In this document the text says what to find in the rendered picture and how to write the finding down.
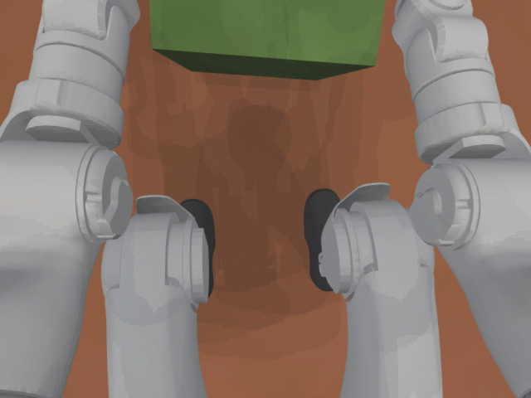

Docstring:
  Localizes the left robot shin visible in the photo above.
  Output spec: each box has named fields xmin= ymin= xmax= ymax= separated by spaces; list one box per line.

xmin=101 ymin=195 xmax=199 ymax=296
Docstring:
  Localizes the carton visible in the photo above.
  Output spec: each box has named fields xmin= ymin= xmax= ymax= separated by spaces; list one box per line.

xmin=149 ymin=0 xmax=386 ymax=80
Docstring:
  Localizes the robot right forearm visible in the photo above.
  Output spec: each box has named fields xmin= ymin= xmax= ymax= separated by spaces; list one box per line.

xmin=392 ymin=0 xmax=531 ymax=166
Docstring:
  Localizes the robot left upper arm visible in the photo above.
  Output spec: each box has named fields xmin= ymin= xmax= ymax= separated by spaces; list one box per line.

xmin=0 ymin=139 xmax=134 ymax=398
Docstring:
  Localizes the robot left forearm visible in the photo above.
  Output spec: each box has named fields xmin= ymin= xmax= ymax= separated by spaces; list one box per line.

xmin=0 ymin=0 xmax=140 ymax=150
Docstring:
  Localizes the right robot foot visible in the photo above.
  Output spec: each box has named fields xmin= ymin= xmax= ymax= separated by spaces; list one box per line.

xmin=304 ymin=188 xmax=340 ymax=291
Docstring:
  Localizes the robot right upper arm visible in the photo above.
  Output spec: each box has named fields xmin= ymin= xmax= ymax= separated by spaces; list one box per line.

xmin=410 ymin=158 xmax=531 ymax=398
